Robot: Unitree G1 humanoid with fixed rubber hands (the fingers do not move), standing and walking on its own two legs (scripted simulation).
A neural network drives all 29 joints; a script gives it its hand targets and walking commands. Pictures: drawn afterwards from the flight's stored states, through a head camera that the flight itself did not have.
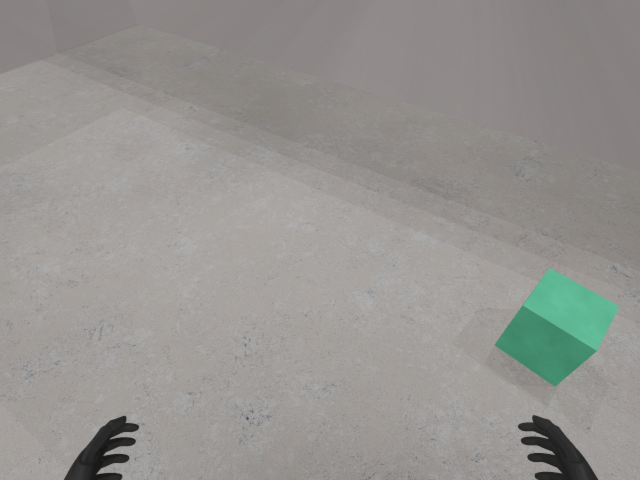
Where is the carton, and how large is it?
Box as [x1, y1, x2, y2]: [495, 268, 618, 385]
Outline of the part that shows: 549,268 495,343 495,345 553,385 556,385 597,349 618,306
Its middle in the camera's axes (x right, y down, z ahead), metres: +0.75 +0.28 +1.24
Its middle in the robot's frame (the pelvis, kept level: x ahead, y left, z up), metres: +0.69 -0.74 -0.62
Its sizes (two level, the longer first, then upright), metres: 0.210 0.200 0.250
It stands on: the floor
